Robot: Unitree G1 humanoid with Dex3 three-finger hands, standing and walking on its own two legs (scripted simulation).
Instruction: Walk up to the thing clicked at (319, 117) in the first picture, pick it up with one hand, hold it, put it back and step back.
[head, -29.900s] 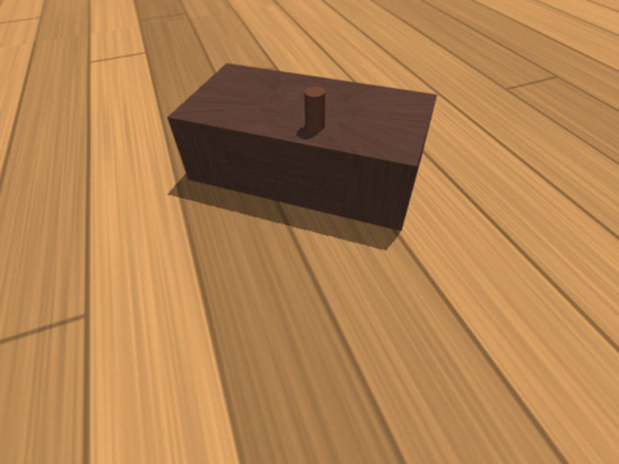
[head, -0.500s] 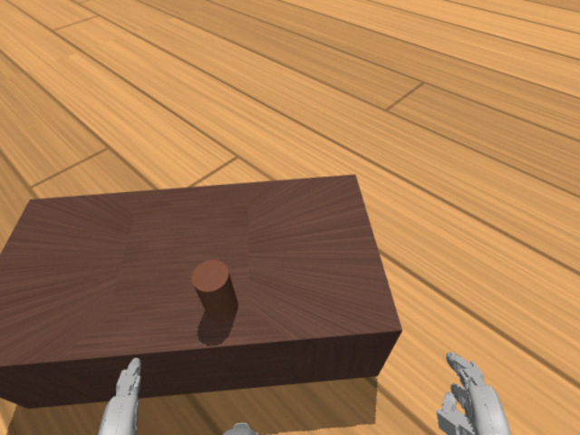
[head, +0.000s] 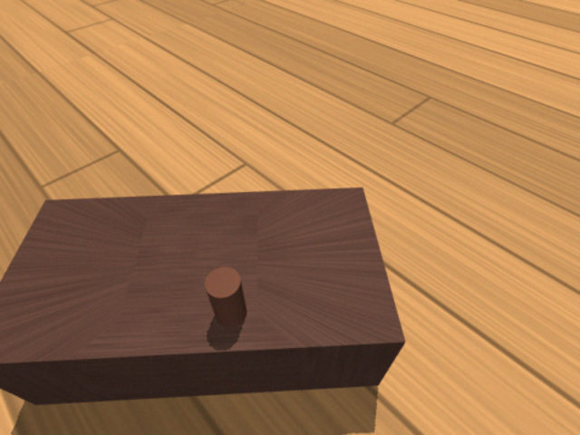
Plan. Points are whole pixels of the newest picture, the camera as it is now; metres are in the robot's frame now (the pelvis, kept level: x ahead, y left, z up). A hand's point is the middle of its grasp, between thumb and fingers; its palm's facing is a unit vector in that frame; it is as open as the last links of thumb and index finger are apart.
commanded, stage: stand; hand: left
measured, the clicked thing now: (227, 298) +0.49 +0.17 -0.31
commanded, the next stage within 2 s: step back in 2.00 s
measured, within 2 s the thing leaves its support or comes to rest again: neither
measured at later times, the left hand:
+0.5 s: hand out of the picture +0.03 +0.26 -0.14, palm faces -0.01 -0.94 -0.35, open 7.4 cm
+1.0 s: hand out of the picture +0.06 +0.24 -0.14, palm faces -0.01 -0.94 -0.34, open 7.4 cm
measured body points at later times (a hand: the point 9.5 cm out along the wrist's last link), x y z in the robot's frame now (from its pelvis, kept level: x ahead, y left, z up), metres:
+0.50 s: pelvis -0.01 +0.00 +0.02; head -0.02 +0.00 +0.47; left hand +0.03 +0.30 -0.11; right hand +0.05 -0.29 -0.11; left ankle +0.05 +0.13 -0.72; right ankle -0.03 -0.16 -0.72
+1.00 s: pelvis +0.01 +0.00 +0.02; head +0.02 +0.00 +0.47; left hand +0.06 +0.29 -0.11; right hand +0.07 -0.30 -0.11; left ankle +0.05 +0.13 -0.72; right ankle -0.03 -0.16 -0.72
